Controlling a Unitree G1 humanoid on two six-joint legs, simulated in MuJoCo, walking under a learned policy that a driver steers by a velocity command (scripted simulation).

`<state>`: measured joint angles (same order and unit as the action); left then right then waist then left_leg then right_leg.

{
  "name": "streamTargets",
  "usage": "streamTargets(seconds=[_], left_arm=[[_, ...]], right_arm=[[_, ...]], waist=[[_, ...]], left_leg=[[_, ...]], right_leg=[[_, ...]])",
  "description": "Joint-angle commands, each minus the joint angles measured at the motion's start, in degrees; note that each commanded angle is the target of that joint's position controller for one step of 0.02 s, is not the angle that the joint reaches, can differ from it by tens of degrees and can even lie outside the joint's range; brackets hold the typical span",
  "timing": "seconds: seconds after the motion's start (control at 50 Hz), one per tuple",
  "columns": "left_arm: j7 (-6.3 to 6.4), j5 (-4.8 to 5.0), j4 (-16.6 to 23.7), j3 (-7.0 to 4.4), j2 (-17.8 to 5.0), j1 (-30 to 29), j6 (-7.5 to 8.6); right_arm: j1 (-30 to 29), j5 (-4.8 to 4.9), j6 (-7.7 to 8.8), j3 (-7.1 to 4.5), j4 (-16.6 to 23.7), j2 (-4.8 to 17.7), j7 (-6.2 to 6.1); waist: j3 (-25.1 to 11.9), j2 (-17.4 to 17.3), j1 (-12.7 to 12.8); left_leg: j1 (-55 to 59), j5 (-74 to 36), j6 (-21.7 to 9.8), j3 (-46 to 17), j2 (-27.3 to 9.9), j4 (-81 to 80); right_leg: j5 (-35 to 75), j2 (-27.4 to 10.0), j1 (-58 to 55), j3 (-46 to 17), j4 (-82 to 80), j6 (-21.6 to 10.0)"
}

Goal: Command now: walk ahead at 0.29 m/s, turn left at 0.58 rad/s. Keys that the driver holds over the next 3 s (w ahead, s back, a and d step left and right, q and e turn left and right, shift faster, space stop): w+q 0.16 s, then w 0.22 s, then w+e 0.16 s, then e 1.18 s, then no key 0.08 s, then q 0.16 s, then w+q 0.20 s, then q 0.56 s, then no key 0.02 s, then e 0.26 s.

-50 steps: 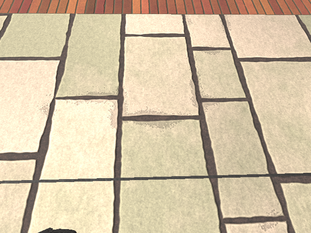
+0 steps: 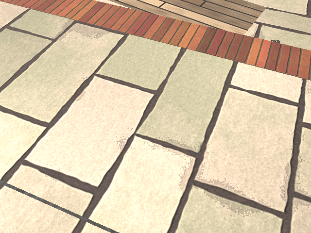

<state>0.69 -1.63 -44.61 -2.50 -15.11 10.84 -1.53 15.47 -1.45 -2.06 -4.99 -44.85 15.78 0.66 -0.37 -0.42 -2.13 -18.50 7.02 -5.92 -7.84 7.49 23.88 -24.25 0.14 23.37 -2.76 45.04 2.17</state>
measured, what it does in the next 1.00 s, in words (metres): walks ahead: right foot, then left foot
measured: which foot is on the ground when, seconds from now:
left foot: down 0.00-0.08, up 0.10-0.50, down 0.52-0.96, up 0.98-1.00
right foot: up 0.00-0.06, down 0.08-0.52, up 0.54-0.94, down 0.96-1.00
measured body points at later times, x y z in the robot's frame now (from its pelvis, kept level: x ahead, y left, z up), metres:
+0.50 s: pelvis +0.16 +0.02 -0.01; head +0.20 +0.02 +0.44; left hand +0.03 +0.25 -0.14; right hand +0.42 -0.15 -0.11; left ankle +0.23 +0.14 -0.74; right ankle +0.01 -0.13 -0.74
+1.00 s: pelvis +0.34 +0.04 -0.03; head +0.38 +0.02 +0.42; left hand +0.51 +0.29 -0.13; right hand +0.39 -0.23 -0.17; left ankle +0.24 +0.14 -0.71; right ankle +0.44 -0.03 -0.74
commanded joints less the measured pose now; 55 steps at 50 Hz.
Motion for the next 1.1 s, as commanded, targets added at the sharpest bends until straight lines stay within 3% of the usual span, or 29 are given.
streamTargets(seconds=[0.02,0.06,0.08,0.1,0.12,0.16,0.2,0.24,0.36,0.44,0.48,0.5,0.52,0.54,0.56,0.58,0.6,0.64,0.7,0.8,0.92,0.94,0.96,0.98,1.0,1.02,1.04,1.06,1.1], left_arm=[[0.16,0.76,3.62,-0.86,-4.25,2.31,2.17],[1.23,1.20,0.68,-1.14,-4.61,12.54,2.99],[2.28,0.66,-0.13,-2.23,-9.79,15.49,3.47],[2.62,-0.41,2.17,-3.10,-15.01,12.04,3.58],[2.53,-1.15,2.49,-3.23,-14.08,7.08,3.62],[1.52,0.10,3.05,-1.94,-8.67,2.95,4.76],[0.86,0.33,2.42,-1.52,-7.12,5.19,5.70],[-0.02,0.01,0.42,-1.52,-6.42,10.01,6.50],[-0.83,0.42,-3.33,-1.74,-6.69,16.22,7.00],[-0.78,0.70,-6.63,-1.75,-7.60,19.73,6.25],[-0.62,0.77,-7.58,-1.94,-9.12,18.91,5.97],[-0.62,1.36,-7.75,-1.87,-9.24,17.63,5.93],[-0.82,1.91,-5.93,-1.21,-7.42,15.96,6.22],[-1.36,3.07,-2.85,0.81,1.31,19.34,6.26],[-0.39,2.08,-4.44,-1.44,-6.14,16.81,5.66],[-0.32,2.21,-3.84,-1.72,-5.38,14.08,5.46],[-0.35,2.05,-4.47,-1.31,-3.47,13.71,5.35],[-0.69,0.54,-5.91,-1.75,-2.46,15.28,3.60],[-1.59,0.31,-5.31,-2.11,-0.58,14.91,2.02],[-3.16,-0.11,-0.76,-1.00,1.21,5.03,1.62],[-3.58,-1.03,1.92,-1.73,-2.32,3.68,1.61],[-3.25,-1.24,1.24,-2.10,-2.85,6.87,2.14],[-2.47,-1.55,0.35,-2.93,-5.51,11.03,3.03],[-1.59,-1.15,1.33,-4.50,-12.70,11.70,3.52],[-1.47,1.83,1.89,-5.54,-15.53,13.02,2.46],[-1.27,2.59,3.19,-5.28,-13.52,10.47,1.45],[-0.78,2.00,3.57,-4.35,-10.30,6.48,0.71],[-0.46,1.43,3.63,-3.47,-7.71,3.43,0.16],[-0.30,1.09,4.15,-2.99,-6.01,0.72,-0.01]], right_arm=[[-2.97,-0.05,0.64,-2.56,4.17,9.41,0.29],[-8.54,0.29,0.48,-2.37,5.95,7.71,0.11],[-7.52,0.95,0.91,-1.52,6.61,3.63,-0.27],[-6.09,1.02,1.80,-0.31,8.02,0.25,-0.29],[-8.44,-0.65,2.31,-1.06,8.13,5.08,0.16],[-4.32,-0.82,2.59,-1.66,5.90,6.74,1.90],[-2.13,-1.35,2.29,-1.27,4.36,5.68,2.87],[-5.05,-1.13,2.30,-0.47,5.20,3.89,3.24],[-16.25,-1.16,2.75,1.23,8.07,2.20,3.74],[-20.68,-0.93,3.49,2.54,9.54,0.88,3.59],[-12.67,-0.61,4.30,1.89,7.17,2.42,2.30],[-2.95,-1.01,5.16,1.18,3.93,4.11,1.38],[7.34,-2.33,5.83,0.00,1.72,8.17,0.22],[12.07,-2.95,5.94,-1.28,1.13,14.57,-0.67],[11.68,-1.14,5.56,-1.08,0.86,12.80,-0.98],[5.60,-0.75,5.69,0.18,0.70,9.13,-1.04],[1.71,-0.37,6.11,1.24,0.89,5.14,-0.83],[-2.32,0.26,6.53,2.42,0.85,1.56,-1.11],[-1.56,0.63,7.41,2.27,-0.15,2.59,-1.49],[-2.86,0.86,6.90,2.23,-1.25,2.74,-2.50],[-1.14,1.18,5.30,0.49,-2.24,6.68,-2.88],[-1.30,1.27,4.68,0.34,-2.19,6.91,-2.84],[0.92,0.88,4.20,0.28,-2.32,6.98,-2.55],[4.59,-0.13,3.62,1.18,-0.16,2.92,-2.12],[5.64,0.48,2.28,1.39,1.38,2.89,-2.03],[3.19,-0.23,1.60,1.44,0.93,4.11,-2.07],[-0.65,0.10,1.56,1.38,1.52,4.14,-2.03],[-2.80,0.06,1.65,1.33,1.67,4.09,-2.26],[-0.70,-0.88,0.54,1.31,0.97,4.10,-2.31]], waist=[[-1.67,-7.02,2.71],[0.99,-4.59,9.26],[1.50,7.17,9.09],[0.29,14.10,6.84],[5.60,6.61,4.18],[6.24,5.67,0.62],[4.73,7.74,1.40],[5.24,6.50,3.33],[6.37,7.89,6.98],[6.61,9.77,7.71],[3.13,9.01,2.89],[-2.33,6.63,-2.12],[-10.05,2.71,-6.70],[-19.44,-12.88,-5.28],[-17.43,-5.91,-6.46],[-8.09,-4.38,-2.73],[-3.35,-3.98,-0.72],[-0.07,-5.84,2.83],[-0.32,-6.25,4.84],[2.00,-7.76,4.06],[-0.48,-5.12,3.73],[-2.18,-2.93,5.32],[-5.38,2.65,7.11],[-8.91,14.61,4.31],[-17.89,16.18,5.15],[-15.02,7.00,5.51],[-7.53,4.30,4.83],[-2.51,2.17,3.22],[-2.36,4.26,1.31]], left_leg=[[-2.83,29.37,-6.93,-20.56,-12.86,-11.66],[-15.65,31.50,-1.66,-16.63,-7.14,-6.55],[-24.32,31.18,1.79,-8.21,-1.73,9.51],[-30.45,24.35,3.05,-0.11,3.50,24.92],[-31.13,16.32,3.10,-1.65,-2.25,29.84],[-27.21,8.92,4.21,-0.66,-4.10,34.30],[-25.19,5.71,5.07,1.32,-4.61,38.60],[-27.21,3.43,5.15,1.03,-4.86,38.50],[-24.74,0.94,6.20,6.59,-6.51,21.97],[-13.04,5.93,3.65,14.11,-6.57,10.67],[-1.23,6.78,1.29,14.42,-3.45,6.07],[11.83,2.24,-0.22,13.26,-3.44,2.40],[28.17,8.12,-2.40,3.04,-13.62,1.20],[44.70,10.97,-7.69,-23.50,-33.83,-2.22],[36.15,2.86,-8.56,-27.60,-34.23,-5.54],[28.55,-8.51,-7.21,-15.81,-30.96,-5.14],[22.01,-19.90,-5.63,-7.58,-27.95,-6.03],[14.45,-30.15,-3.02,2.59,-23.32,-6.95],[11.67,-39.73,-3.13,8.84,-22.73,-7.67],[8.35,-34.00,-2.66,17.80,-20.25,-8.04],[12.66,-35.15,-1.19,18.01,-23.37,4.84],[12.26,-33.27,-0.03,19.06,-22.11,12.68],[9.43,-23.87,2.81,20.27,-18.87,24.84],[-3.21,18.35,5.78,21.27,-11.91,42.54],[-12.51,33.59,7.12,11.21,-3.76,53.76],[-15.00,30.35,7.21,6.36,-7.45,54.89],[-16.36,25.33,6.99,6.13,-8.65,52.79],[-15.84,21.13,7.05,5.73,-10.16,47.81],[-10.25,17.25,7.17,6.41,-9.80,42.87]], right_leg=[[-2.61,2.94,-7.65,1.57,-8.81,-2.37],[3.81,2.99,-24.53,2.74,-25.90,-4.96],[-6.20,-8.52,-30.85,-8.77,-33.21,-6.20],[-21.64,-24.59,-29.18,-31.87,-39.93,-10.07],[-24.25,-24.29,-20.15,-32.36,-41.04,-12.15],[-14.27,-17.41,-18.11,-20.61,-40.00,-9.98],[-5.01,-13.10,-18.23,-11.52,-39.58,-9.08],[2.18,-12.43,-20.45,-7.96,-38.88,-9.73],[21.61,-12.25,-24.40,-0.74,-36.74,-10.71],[36.03,-13.19,-22.84,-0.72,-33.04,-11.29],[54.22,-13.49,-22.51,-0.63,-24.29,-10.66],[56.33,-11.20,-19.10,1.97,-13.76,-9.24],[40.23,-8.68,-7.86,3.24,0.35,-8.06],[-3.77,-0.01,11.74,6.19,19.95,-5.78],[-4.61,0.55,12.90,-1.33,26.25,-6.79],[-0.42,-1.99,13.14,-2.20,26.35,-7.06],[1.79,-3.53,11.61,-0.92,23.56,-6.61],[2.91,-4.20,7.52,0.68,20.50,-5.00],[6.80,-2.27,6.75,2.32,19.57,-3.76],[18.98,-2.62,5.33,5.81,1.96,-3.59],[14.23,0.28,-2.51,8.21,-8.78,-7.60],[15.77,1.81,-6.66,8.66,-12.89,-8.80],[27.70,0.76,-13.58,5.04,-18.05,-10.72],[60.58,-15.22,-23.21,-13.99,-15.47,-15.84],[59.34,-22.54,-29.83,-31.11,-20.60,-26.67],[43.19,-21.35,-26.37,-28.00,-24.01,-25.83],[32.16,-18.21,-19.50,-23.93,-25.94,-23.62],[27.28,-14.45,-13.89,-20.18,-27.77,-20.26],[26.22,-9.86,-8.53,-15.27,-28.44,-16.89]])
Next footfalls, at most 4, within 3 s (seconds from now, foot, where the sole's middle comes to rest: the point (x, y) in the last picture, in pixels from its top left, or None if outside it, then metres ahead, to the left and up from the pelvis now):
0.08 right None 0.05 -0.13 -0.78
0.52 left None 0.28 0.15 -0.78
0.96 right None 0.47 -0.03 -0.78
1.44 left None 0.45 0.16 -0.78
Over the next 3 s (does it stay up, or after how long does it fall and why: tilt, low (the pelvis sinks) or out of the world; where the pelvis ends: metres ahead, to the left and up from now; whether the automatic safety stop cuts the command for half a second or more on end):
stays up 0.51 0.06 0.00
